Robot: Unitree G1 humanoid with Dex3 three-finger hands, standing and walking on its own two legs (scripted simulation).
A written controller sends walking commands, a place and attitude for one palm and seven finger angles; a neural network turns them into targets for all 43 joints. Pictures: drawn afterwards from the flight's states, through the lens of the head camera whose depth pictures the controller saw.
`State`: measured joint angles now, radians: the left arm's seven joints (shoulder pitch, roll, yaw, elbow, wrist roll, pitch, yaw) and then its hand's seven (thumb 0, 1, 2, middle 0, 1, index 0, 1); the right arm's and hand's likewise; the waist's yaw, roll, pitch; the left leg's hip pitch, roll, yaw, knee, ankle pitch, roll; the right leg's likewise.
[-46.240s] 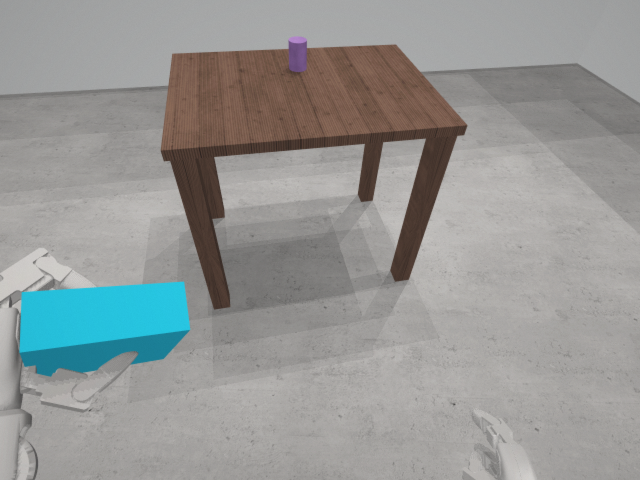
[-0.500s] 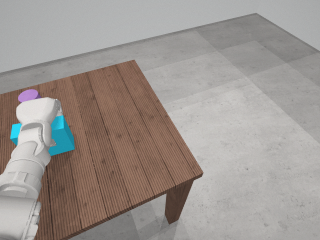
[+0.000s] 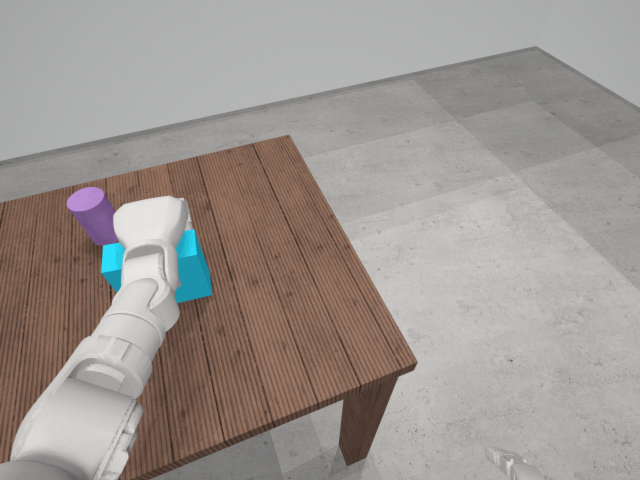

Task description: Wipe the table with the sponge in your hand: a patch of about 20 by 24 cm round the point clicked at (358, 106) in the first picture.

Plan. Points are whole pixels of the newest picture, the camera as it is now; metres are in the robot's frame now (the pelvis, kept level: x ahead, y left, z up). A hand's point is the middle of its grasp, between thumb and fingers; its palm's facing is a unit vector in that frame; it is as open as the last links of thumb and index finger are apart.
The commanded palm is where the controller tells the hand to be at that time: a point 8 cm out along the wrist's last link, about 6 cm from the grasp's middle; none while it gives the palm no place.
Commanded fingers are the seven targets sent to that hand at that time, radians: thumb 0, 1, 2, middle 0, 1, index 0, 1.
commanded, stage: wipe back along the middle lane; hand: left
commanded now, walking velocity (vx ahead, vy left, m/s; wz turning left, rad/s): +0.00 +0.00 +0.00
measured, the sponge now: (165, 279) +0.39 +0.27 -0.02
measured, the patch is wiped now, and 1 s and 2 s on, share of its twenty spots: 0.40 0.45 0.55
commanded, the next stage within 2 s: slide across to the third lane in 1.84 s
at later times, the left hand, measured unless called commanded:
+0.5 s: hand (185, 261) +0.38 +0.22 +0.04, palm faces -0.04 -0.03 -1.00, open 9.1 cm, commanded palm +0.35 +0.21 +0.07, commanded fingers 0.00 0.10 1.30 -1.20 -1.60 -1.20 -1.60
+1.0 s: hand (190, 291) +0.34 +0.20 +0.04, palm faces +0.01 -0.03 -1.00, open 9.1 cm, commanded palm +0.29 +0.19 +0.06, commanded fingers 0.00 0.10 1.30 -1.20 -1.60 -1.20 -1.60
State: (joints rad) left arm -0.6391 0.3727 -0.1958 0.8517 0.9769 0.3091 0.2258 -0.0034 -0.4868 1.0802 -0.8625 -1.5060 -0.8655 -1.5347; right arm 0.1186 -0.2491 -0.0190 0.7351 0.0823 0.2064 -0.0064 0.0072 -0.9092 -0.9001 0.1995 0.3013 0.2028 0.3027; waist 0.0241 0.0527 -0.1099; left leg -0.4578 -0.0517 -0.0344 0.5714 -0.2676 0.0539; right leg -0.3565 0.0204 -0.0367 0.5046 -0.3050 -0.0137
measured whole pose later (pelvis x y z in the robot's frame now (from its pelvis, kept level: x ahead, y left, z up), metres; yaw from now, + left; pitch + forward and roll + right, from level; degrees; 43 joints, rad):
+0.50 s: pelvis +0.01 -0.02 +0.00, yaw -2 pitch +7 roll -1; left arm -0.45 0.35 -0.17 0.68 0.95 0.42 0.24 0.00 -0.45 1.07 -0.83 -1.53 -0.83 -1.56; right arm 0.13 -0.29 -0.02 0.71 0.10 0.24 0.00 0.01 -0.91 -0.90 0.20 0.30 0.20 0.30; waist 0.01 0.06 -0.12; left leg -0.37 -0.02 -0.01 0.52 -0.27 0.03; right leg -0.29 0.05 -0.01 0.47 -0.30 -0.04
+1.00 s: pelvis +0.00 -0.01 +0.00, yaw -1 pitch +5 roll +0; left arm -0.29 0.27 -0.29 0.44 0.98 0.54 0.26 0.01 -0.44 1.07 -0.81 -1.56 -0.82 -1.58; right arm 0.04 -0.26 0.01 0.66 0.11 0.25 0.02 0.01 -0.91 -0.90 0.20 0.30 0.20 0.30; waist 0.05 0.07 -0.12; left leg -0.36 -0.04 -0.01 0.55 -0.28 0.04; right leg -0.28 0.03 -0.01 0.52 -0.32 -0.03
